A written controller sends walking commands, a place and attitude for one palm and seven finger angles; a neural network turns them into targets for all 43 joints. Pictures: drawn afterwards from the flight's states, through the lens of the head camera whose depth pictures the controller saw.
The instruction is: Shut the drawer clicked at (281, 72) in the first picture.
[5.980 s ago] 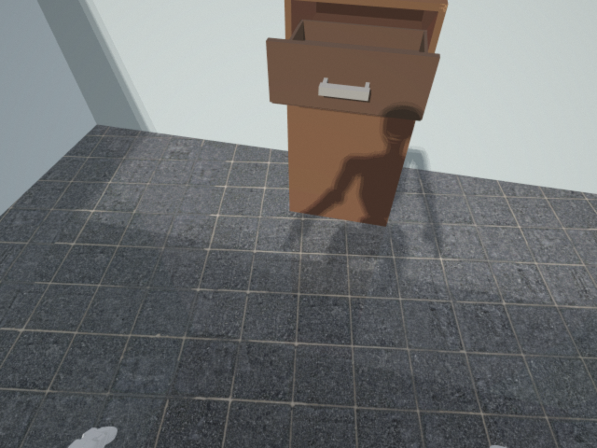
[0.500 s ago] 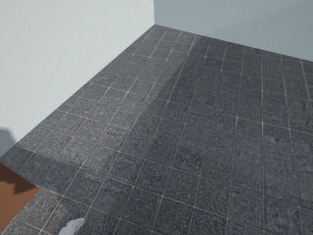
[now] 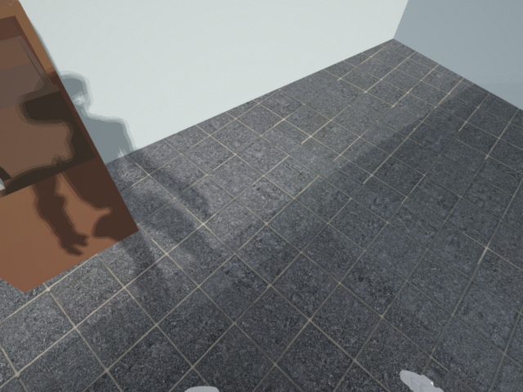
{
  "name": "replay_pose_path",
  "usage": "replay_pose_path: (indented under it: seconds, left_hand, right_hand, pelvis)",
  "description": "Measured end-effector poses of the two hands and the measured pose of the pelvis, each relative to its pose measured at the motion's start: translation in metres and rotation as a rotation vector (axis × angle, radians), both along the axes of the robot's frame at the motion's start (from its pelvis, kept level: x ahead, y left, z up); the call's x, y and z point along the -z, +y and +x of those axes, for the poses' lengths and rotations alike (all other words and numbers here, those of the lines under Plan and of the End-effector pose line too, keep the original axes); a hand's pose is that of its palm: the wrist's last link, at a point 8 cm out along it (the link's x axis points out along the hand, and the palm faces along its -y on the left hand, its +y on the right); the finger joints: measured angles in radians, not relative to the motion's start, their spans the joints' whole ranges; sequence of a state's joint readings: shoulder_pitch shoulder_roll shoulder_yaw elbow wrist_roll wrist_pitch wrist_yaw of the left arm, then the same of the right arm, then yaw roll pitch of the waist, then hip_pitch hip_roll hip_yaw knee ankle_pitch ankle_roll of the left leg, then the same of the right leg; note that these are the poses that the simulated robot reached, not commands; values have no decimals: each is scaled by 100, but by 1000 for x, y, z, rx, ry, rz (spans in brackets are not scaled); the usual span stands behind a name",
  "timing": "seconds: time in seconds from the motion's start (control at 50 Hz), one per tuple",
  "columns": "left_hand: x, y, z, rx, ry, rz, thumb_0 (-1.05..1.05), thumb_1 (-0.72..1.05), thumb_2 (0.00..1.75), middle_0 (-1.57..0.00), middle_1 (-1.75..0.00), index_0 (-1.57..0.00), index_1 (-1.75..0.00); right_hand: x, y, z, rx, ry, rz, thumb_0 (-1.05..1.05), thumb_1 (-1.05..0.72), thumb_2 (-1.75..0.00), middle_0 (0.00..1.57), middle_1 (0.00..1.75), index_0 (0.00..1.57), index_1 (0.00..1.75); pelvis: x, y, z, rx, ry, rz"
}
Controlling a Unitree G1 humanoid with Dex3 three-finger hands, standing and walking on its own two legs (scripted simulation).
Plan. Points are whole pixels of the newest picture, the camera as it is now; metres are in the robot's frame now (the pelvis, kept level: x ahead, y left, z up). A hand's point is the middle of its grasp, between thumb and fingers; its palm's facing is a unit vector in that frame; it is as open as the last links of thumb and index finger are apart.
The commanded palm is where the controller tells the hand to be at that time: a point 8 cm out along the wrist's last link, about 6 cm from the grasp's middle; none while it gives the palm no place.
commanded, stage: turn to face it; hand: left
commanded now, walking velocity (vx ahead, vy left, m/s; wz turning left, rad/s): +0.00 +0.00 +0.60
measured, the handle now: out of the picture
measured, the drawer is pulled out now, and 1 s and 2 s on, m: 0.28 0.28 0.28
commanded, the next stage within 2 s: take the last steps up to it in 1.16 s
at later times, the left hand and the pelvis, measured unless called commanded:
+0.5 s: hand out of the picture +0.08 +0.21 -0.12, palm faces +0.28 -0.91 -0.29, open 7.4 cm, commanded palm none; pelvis -0.01 -0.02 +0.01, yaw +17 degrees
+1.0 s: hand out of the picture -0.16 +0.20 -0.17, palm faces +0.60 -0.76 -0.27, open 7.4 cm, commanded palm none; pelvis -0.04 +0.01 +0.00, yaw +34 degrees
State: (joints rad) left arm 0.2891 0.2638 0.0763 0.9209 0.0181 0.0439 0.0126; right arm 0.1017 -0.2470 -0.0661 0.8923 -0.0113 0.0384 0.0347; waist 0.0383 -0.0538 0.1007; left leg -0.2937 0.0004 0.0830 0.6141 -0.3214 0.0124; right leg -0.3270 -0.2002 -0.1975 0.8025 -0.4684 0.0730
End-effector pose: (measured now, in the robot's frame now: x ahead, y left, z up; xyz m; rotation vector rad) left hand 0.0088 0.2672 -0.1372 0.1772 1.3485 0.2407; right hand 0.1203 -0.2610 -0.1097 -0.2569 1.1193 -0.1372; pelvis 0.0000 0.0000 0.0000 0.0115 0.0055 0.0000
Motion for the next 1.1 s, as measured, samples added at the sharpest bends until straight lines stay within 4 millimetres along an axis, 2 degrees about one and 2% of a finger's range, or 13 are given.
replay_pose_path:
  seconds: [0.08, 0.24, 0.32, 0.4, 0.48, 0.52, 0.62, 0.74, 0.82, 0.92, 0.96, 1.02, 1.1]
  left_hand:
    - [-4, 18, -5, -48, 3, 7, 1, 90, 90, -20, -30, -20, -30]
    - [-23, 25, 23, -80, -145, 16, 1, 91, 90, -20, -30, -19, -30]
    - [-31, 18, 37, -92, -205, 28, 1, 90, 90, -20, -30, -19, -30]
    - [-39, 4, 49, -103, -262, 45, 1, 90, 90, -20, -30, -20, -30]
    - [-45, -13, 48, -123, -318, 81, 1, 90, 90, -20, -30, -20, -30]
    - [-49, -22, 37, -138, -315, 93, 1, 90, 90, -20, -30, -20, -30]
    - [-54, -38, -3, -221, -262, 94, 1, 90, 90, -20, -30, -20, -30]
    - [-46, -48, -58, -339, -189, 76, 1, 90, 90, -20, -30, -20, -30]
    - [-35, -50, -104, -426, -123, 53, 1, 90, 90, -20, -30, -20, -30]
    - [-10, -43, -169, -543, -30, 13, 1, 90, 90, -20, -30, -20, -30]
    - [1, -39, -191, -580, 11, -2, 1, 90, 90, -20, -30, -20, -30]
    - [1, -33, -209, -618, 50, -11, 1, 90, 90, -20, -30, -20, -30]
    - [-8, -25, -209, -639, 6, -11, 1, 91, 90, -20, -30, -19, -30]
  right_hand:
    - [-12, 21, 10, -46, -29, -14, 0, -91, -90, 20, 30, 20, 30]
    - [-13, 40, -1, -92, 21, 12, 0, -91, -90, 20, 30, 20, 30]
    - [-5, 37, -14, -99, 61, 29, 0, -91, -90, 20, 30, 20, 30]
    - [7, 24, -27, -107, 114, 43, 0, -91, -90, 20, 30, 20, 30]
    - [25, 5, -32, -124, 158, 61, 0, -91, -90, 20, 30, 20, 30]
    - [29, -2, -31, -141, 175, 62, 0, -91, -90, 20, 30, 20, 30]
    - [23, -10, -16, -206, 189, 60, 0, -91, -90, 20, 30, 20, 30]
    - [16, 0, 12, -311, 194, 32, 0, -91, -90, 19, 30, 20, 30]
    - [10, 28, 40, -405, 163, 8, 0, -91, -90, 19, 30, 20, 30]
    - [2, 87, 77, -536, 47, -13, 0, -91, -90, 19, 30, 20, 30]
    - [-1, 111, 86, -579, -8, -13, 0, -91, -90, 19, 30, 20, 30]
    - [-12, 136, 87, -623, -50, -9, 0, -91, -90, 19, 30, 20, 30]
    - [-19, 156, 76, -653, -48, 5, 0, -91, -90, 20, 30, 20, 30]
  pelvis:
    - [-8, 10, -2, -40, -6, -22]
    - [-18, 15, -6, -127, -8, -27]
    - [-18, 9, -8, -175, -5, -22]
    - [-15, -3, -10, -226, 0, -15]
    - [-7, -22, -11, -278, 8, 1]
    - [-7, -28, -13, -306, -3, -3]
    - [-16, -35, -13, -377, -21, 22]
    - [-19, -34, -15, -463, -22, 35]
    - [-17, -24, -21, -509, -16, 30]
    - [-5, -1, -32, -562, -11, 1]
    - [0, 6, -38, -576, -12, -1]
    - [-5, 13, -43, -593, -24, -12]
    - [-15, 19, -50, -622, -35, -24]
